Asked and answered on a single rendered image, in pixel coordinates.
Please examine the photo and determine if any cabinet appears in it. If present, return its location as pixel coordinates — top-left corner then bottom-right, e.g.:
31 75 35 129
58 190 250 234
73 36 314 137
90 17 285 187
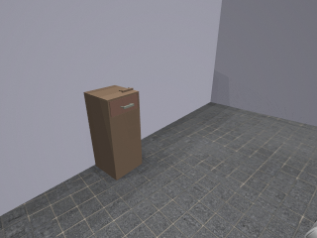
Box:
83 85 143 180

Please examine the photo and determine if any robot right upper arm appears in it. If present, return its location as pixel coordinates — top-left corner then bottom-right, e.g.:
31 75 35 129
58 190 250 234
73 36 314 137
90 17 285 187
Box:
304 226 317 238

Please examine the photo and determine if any drawer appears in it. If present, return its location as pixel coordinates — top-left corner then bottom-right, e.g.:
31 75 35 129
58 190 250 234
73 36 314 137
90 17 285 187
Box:
109 93 139 118

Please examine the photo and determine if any handle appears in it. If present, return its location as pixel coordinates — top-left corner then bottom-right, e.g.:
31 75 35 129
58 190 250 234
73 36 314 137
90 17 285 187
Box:
120 103 135 109
121 87 134 93

